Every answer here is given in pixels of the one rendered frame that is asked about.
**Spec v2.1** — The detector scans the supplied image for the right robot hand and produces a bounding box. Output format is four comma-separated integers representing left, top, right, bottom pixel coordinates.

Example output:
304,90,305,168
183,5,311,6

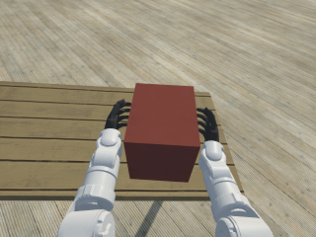
197,108,219,142

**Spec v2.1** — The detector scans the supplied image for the right robot upper arm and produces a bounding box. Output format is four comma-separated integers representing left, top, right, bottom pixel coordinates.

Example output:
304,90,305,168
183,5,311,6
215,215,274,237

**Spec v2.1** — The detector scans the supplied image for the left robot hand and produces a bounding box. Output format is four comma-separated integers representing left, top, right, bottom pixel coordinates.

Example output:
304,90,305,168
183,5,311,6
104,99,131,130

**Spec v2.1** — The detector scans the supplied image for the right robot forearm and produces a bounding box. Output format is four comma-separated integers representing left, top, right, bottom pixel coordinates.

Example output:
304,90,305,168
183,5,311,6
198,140,274,237

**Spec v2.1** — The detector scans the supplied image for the table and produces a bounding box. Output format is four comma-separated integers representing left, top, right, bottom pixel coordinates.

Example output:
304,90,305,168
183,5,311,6
0,81,245,201

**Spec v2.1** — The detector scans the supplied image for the carton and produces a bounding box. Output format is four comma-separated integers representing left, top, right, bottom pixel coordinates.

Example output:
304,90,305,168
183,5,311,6
123,83,200,183

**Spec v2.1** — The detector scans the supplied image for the left robot forearm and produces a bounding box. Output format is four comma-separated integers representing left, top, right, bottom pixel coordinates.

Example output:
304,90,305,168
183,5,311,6
56,128,122,237

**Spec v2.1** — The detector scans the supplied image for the left robot upper arm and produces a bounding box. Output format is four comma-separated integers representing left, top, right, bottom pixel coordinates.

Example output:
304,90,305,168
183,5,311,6
57,209,116,237

